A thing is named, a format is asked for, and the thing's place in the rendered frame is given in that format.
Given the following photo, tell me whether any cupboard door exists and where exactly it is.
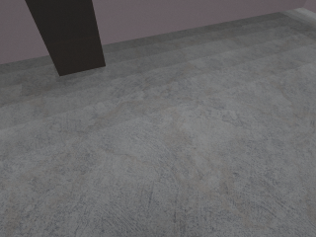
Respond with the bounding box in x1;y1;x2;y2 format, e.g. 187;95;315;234
28;0;97;43

